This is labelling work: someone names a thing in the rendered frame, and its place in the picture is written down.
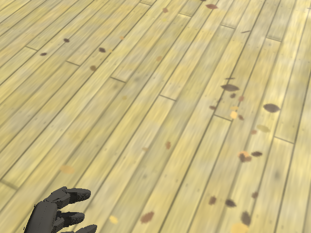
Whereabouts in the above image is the robot left hand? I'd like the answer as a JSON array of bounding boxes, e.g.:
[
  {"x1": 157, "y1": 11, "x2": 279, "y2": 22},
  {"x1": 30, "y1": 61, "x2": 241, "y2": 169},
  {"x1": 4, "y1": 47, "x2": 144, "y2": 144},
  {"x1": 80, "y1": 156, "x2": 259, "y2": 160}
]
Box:
[{"x1": 23, "y1": 186, "x2": 97, "y2": 233}]

